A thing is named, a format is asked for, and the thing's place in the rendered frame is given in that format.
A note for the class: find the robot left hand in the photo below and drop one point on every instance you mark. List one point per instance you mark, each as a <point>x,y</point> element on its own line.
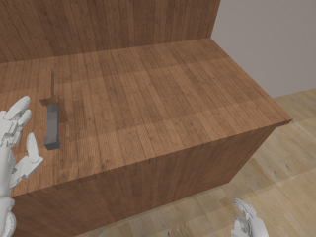
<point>11,123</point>

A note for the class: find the counter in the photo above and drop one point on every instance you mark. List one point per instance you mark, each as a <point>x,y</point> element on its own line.
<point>151,109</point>

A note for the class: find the robot right hand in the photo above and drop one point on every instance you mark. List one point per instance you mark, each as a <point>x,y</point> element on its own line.
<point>255,227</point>

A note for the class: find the left robot forearm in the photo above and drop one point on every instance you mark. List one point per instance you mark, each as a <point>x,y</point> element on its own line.
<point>8,220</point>

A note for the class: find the tap lever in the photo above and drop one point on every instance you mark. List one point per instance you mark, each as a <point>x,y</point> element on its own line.
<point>51,140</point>

